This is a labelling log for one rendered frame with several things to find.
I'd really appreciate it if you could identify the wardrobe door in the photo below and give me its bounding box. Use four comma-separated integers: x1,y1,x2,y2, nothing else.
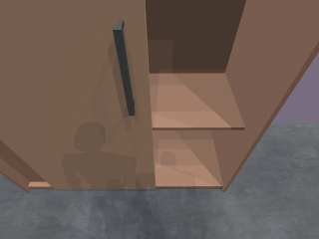
0,139,46,182
0,0,156,189

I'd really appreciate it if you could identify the handle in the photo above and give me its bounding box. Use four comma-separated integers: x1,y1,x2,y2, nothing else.
113,19,136,116

